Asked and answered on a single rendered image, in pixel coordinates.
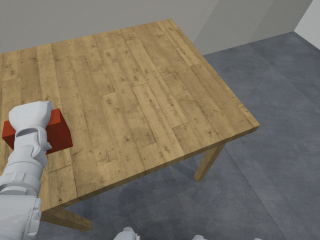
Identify table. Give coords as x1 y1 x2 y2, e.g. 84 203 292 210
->
0 18 260 232

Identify robot left forearm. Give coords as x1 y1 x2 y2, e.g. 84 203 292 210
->
0 125 48 198

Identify robot left shin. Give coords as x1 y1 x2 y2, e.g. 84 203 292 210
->
123 227 134 232

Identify left robot upper arm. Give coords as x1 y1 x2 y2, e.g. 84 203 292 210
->
0 194 42 240

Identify left robot hand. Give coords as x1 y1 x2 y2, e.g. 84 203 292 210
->
8 100 54 150

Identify sponge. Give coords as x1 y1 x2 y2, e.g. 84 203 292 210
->
2 108 73 155

